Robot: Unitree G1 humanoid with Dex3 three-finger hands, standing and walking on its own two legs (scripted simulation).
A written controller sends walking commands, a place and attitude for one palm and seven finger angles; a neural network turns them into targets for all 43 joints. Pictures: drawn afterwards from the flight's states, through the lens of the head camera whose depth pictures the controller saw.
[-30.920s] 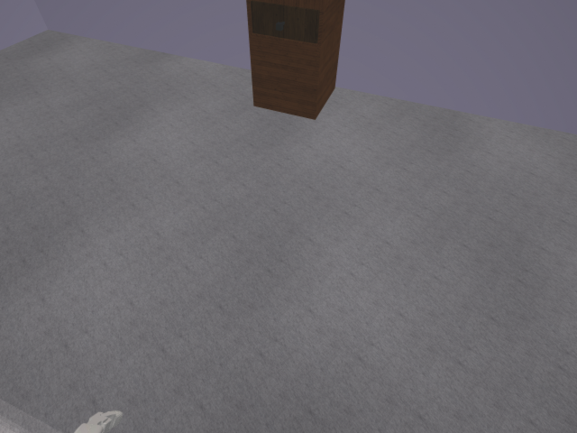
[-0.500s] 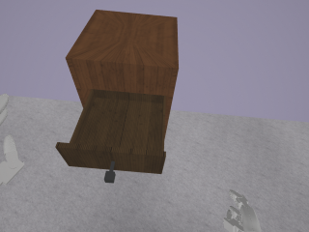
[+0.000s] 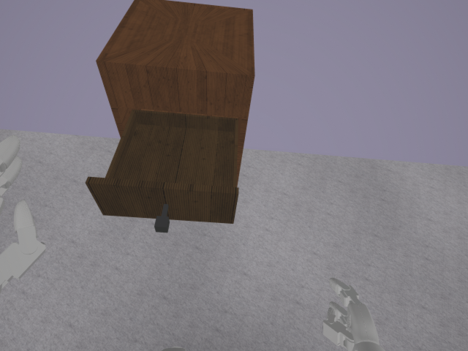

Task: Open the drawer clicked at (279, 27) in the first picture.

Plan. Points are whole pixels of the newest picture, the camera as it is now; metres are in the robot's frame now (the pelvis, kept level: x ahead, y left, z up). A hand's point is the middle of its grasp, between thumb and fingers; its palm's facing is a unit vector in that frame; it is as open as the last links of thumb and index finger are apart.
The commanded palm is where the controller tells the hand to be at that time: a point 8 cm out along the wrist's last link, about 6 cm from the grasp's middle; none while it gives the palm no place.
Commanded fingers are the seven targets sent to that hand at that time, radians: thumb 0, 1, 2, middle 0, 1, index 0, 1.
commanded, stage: stop stepping back and stand still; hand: left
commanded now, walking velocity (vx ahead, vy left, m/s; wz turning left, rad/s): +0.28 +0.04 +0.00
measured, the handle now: (163, 218) +0.45 +0.21 -0.21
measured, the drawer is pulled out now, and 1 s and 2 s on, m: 0.30 0.30 0.30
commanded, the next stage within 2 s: let the arm hang, fingers relaxed in 0.74 s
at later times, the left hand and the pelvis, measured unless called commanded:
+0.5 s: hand (53, 318) +0.13 +0.20 +0.17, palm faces +0.29 -0.82 -0.48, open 7.4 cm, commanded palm +0.06 +0.25 +0.18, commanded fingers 0.00 0.90 0.90 -0.20 -0.30 -0.20 -0.30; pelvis -0.06 -0.03 +0.00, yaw +1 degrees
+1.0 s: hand out of the picture +0.11 +0.20 -0.06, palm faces +0.07 -0.92 -0.37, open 7.4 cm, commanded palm none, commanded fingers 0.00 0.90 0.90 -0.20 -0.30 -0.20 -0.30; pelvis -0.07 -0.03 +0.00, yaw +1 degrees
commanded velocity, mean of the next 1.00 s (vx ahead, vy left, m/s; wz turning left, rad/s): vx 0.07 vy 0.03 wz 0.00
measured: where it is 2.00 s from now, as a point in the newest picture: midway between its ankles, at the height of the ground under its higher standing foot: outside the picture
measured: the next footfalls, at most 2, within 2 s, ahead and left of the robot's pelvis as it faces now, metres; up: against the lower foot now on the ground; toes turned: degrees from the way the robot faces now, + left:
right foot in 0.08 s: -0.03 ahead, -0.14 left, +0.00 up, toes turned -3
left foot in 0.30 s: -0.01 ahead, +0.08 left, +0.00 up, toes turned +3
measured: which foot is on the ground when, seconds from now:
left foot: down 0.00-0.08, up 0.10-0.28, down 0.30-1.00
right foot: up 0.00-0.06, down 0.08-1.00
